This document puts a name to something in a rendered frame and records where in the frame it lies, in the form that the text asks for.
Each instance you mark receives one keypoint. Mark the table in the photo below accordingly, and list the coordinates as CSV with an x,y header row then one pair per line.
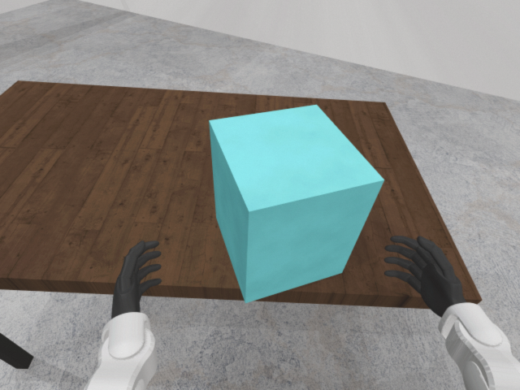
x,y
89,171

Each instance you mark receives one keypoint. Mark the left robot hand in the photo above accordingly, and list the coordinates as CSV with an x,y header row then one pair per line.
x,y
128,290

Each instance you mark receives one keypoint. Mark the robot left forearm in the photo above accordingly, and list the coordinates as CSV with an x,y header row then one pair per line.
x,y
127,358

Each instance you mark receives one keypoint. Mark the right robot hand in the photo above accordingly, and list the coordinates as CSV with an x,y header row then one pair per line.
x,y
433,275

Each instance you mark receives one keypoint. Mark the robot right forearm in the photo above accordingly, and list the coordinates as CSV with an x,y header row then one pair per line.
x,y
480,349

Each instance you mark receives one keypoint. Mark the carton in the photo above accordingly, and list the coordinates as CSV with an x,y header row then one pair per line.
x,y
292,195

